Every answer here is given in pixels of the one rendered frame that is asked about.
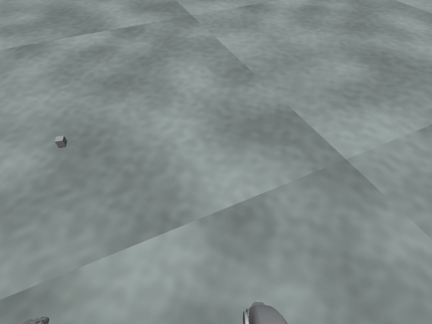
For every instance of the cube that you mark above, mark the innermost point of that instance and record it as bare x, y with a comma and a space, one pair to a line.
60, 141

